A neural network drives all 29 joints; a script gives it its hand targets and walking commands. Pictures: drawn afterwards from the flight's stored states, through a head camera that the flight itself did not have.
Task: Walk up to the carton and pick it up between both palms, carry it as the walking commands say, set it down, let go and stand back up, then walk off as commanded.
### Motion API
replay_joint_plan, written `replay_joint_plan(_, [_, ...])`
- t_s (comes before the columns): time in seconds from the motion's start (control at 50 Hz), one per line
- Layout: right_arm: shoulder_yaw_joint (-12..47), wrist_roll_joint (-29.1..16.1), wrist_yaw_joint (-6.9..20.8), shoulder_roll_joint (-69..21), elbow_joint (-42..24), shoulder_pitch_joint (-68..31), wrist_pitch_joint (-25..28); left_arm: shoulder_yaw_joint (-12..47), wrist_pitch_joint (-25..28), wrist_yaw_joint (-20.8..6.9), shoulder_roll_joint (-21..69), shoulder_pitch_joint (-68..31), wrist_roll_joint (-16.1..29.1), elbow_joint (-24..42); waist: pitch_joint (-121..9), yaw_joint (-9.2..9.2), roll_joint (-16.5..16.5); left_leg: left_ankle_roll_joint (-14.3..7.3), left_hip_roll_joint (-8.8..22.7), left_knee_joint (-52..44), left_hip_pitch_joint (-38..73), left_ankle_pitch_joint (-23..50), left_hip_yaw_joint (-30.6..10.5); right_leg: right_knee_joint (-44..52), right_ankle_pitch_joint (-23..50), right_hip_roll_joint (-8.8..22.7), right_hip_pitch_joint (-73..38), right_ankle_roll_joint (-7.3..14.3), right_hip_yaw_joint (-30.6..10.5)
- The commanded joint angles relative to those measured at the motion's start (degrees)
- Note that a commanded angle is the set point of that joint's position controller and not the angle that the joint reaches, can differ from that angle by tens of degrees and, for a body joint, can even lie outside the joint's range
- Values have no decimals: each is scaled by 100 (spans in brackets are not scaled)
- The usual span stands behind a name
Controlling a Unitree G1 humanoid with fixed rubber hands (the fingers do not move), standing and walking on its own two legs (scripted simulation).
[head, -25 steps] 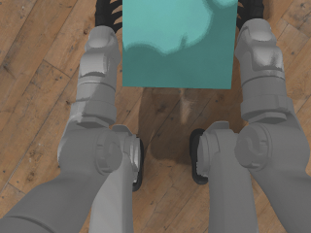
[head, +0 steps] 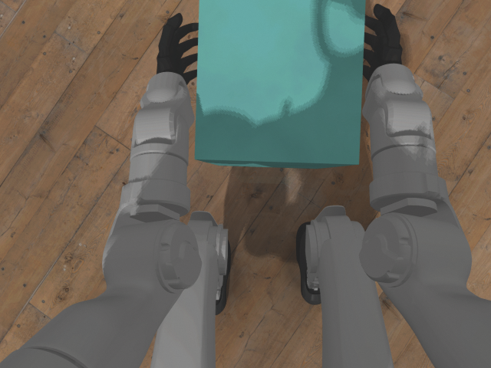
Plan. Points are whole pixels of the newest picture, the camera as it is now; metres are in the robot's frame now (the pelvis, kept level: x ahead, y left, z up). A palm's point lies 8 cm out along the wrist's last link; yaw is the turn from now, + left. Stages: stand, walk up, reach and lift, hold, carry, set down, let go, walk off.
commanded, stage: reach and lift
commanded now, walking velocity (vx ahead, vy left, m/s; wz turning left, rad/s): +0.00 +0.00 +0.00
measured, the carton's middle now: (273, 100) +0.49 -0.03 -0.15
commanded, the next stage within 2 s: none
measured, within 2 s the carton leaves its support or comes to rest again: neither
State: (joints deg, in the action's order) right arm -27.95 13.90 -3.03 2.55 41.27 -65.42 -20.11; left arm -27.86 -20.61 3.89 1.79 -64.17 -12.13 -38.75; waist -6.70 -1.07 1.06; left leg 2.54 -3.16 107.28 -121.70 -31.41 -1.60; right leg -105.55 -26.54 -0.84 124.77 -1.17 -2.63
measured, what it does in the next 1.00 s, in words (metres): rises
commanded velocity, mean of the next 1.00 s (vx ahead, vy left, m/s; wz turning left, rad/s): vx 0.00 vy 0.00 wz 0.00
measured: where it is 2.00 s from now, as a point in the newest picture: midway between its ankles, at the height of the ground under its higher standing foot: (263, 282)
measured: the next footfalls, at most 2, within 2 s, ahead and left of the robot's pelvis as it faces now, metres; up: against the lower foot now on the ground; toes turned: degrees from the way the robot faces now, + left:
none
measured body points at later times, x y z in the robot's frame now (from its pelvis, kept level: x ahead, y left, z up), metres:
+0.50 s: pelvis +0.01 +0.00 +0.06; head +0.27 -0.02 +0.43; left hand +0.51 +0.11 -0.01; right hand +0.50 -0.18 -0.01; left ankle +0.10 +0.13 -0.42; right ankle +0.12 -0.13 -0.42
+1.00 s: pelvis +0.03 +0.00 +0.12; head +0.24 -0.02 +0.51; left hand +0.49 +0.11 +0.07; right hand +0.48 -0.18 +0.06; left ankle +0.10 +0.13 -0.42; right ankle +0.12 -0.13 -0.42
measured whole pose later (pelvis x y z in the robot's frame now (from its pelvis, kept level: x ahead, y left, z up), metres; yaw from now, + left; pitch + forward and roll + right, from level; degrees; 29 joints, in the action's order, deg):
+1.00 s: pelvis +0.03 +0.00 +0.12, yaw -1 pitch +39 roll +1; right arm -27.4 15.4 -2.1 -3.4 36.4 -49.2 -20.9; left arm -27.5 -21.2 2.0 7.1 -48.1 -14.8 -33.9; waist -13.6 -0.5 0.7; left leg 1.7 -2.4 86.0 -95.9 -29.6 -2.0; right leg -84.7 -25.4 -1.0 98.8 -1.0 -2.7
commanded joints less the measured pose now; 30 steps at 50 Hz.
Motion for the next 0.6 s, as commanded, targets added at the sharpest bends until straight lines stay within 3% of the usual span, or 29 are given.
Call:
replay_joint_plan(0.0, [2722, -732, 1550, -5937, 508, -3226, -102, 2752, 113, -1371, 5519, -3929, 717, -151, -5859, -68, -174, -76, -781, -1200, 2585, 854, 658, 1007, 969, -779, -4010, 46, 640])
replay_joint_plan(0.58, [2985, -721, 1543, -6492, 282, -2248, -171, 2982, 11, -1486, 6041, -2806, 617, -21, -5822, -7, -224, -99, -804, -2305, 3731, 1218, 505, 2131, 1324, -860, -5263, 42, 511])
